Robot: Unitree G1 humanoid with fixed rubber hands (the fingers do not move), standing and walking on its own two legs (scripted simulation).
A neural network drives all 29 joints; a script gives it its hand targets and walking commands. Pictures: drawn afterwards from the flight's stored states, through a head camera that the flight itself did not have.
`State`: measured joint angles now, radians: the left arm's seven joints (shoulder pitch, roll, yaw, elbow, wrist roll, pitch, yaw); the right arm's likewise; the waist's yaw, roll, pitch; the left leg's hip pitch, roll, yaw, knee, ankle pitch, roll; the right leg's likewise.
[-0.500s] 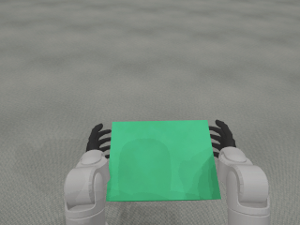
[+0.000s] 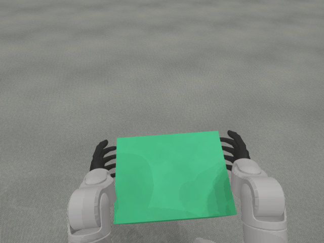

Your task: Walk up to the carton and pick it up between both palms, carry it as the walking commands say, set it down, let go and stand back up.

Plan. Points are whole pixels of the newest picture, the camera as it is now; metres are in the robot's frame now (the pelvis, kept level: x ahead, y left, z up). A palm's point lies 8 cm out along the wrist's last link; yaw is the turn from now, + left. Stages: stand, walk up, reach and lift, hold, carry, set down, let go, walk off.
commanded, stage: carry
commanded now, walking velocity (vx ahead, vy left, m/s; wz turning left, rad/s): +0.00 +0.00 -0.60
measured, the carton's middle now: (170, 182) +0.27 +0.01 +0.01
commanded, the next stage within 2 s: none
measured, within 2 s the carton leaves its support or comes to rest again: neither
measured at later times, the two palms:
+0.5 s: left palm (169, 183) +0.23 +0.02 +0.09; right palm out of the picture +0.12 -0.26 +0.09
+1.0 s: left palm (184, 204) +0.18 +0.00 +0.11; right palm out of the picture +0.00 -0.25 +0.12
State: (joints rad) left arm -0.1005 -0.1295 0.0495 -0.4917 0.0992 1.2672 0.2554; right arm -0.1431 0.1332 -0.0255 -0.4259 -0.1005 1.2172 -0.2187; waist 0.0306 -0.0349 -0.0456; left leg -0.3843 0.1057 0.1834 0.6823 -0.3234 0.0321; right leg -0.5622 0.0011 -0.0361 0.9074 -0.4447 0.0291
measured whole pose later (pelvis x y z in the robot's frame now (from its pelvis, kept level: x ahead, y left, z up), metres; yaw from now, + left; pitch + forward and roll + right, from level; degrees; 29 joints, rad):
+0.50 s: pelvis -0.07 -0.02 +0.00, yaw -18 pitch +3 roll +0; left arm -0.14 -0.13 0.05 -0.44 0.10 1.23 0.22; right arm -0.13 0.13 -0.04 -0.49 -0.08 1.24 -0.27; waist -0.05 0.02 0.00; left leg -0.56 0.12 0.10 1.08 -0.53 -0.11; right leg -0.40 0.00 -0.06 0.63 -0.27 -0.04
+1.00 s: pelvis -0.13 +0.03 +0.01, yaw -37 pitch +2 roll -4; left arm -0.20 -0.14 0.06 -0.44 0.10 1.28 0.25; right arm -0.16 0.14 -0.07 -0.45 -0.13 1.23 -0.21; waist 0.03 0.01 -0.06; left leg -0.36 0.23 0.29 0.64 -0.30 0.00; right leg -0.44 -0.04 -0.11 0.87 -0.47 0.05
